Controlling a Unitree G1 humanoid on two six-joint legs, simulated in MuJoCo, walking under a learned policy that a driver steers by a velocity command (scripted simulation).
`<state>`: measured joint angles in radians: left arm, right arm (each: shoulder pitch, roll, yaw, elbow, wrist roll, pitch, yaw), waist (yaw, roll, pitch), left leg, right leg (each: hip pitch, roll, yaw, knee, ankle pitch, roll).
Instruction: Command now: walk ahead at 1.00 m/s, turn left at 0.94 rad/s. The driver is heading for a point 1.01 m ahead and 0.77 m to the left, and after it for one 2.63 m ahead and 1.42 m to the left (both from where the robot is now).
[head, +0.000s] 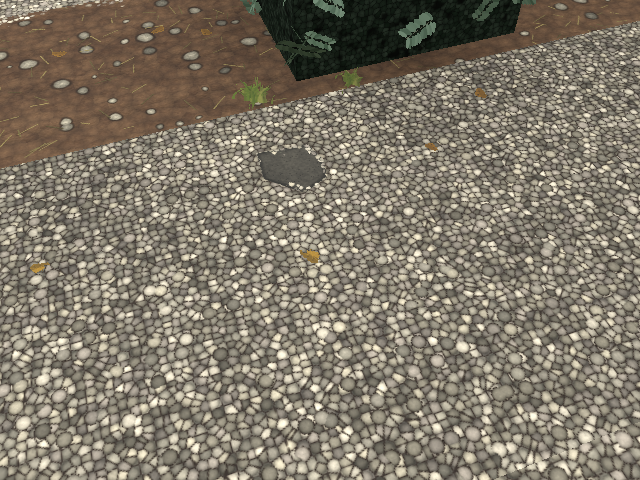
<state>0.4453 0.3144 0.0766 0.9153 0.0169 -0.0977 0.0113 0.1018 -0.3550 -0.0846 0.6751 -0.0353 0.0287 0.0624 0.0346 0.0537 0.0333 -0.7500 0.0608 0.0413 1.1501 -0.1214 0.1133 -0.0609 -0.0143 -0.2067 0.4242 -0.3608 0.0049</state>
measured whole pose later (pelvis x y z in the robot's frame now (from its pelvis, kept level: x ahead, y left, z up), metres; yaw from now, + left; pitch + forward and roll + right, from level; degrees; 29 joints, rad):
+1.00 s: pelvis +0.80 +0.19 -0.20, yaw +57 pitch +1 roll -2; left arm 0.55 0.21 0.04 0.95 0.05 -0.05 0.02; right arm -0.06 -0.28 -0.01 0.62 -0.02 -0.01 0.05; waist 0.05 0.04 0.06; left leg -0.50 -0.09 0.15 0.71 -0.26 0.24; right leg 0.00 -0.06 -0.24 1.01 -0.39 0.04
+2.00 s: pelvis +1.16 +1.03 -0.16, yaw +61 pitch +2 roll +1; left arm 0.27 0.34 0.06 0.78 0.01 -0.02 -0.04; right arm 0.30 -0.29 -0.04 0.82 -0.04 -0.10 0.00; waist -0.01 -0.05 0.01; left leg -0.20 0.01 0.14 0.44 -0.26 0.02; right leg -0.56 -0.06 0.00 1.26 -0.25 -0.09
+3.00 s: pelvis +1.78 +1.67 -0.17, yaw +6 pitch +1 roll +2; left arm -0.04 0.34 0.03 0.54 0.03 0.03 -0.10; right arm 0.52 -0.34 -0.06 0.89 -0.02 -0.10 -0.01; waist -0.08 -0.05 0.04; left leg 0.14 0.02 0.27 0.24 -0.39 -0.05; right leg -0.82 -0.05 -0.06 1.00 -0.06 -0.10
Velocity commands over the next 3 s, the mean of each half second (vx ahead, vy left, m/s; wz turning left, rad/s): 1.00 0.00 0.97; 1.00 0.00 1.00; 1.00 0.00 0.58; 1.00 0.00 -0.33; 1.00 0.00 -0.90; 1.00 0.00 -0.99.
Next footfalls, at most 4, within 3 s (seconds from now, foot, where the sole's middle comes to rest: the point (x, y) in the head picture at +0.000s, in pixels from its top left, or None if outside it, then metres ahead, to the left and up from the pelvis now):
0.12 left None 0.26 0.05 -0.77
0.56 right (379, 408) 0.70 -0.07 -0.93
0.98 left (238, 348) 0.86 0.29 -0.93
1.38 right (139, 251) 1.18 0.63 -0.93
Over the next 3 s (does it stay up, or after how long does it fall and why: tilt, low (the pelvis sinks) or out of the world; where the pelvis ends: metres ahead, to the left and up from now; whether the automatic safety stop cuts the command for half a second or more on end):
stays up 1.78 1.67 -0.17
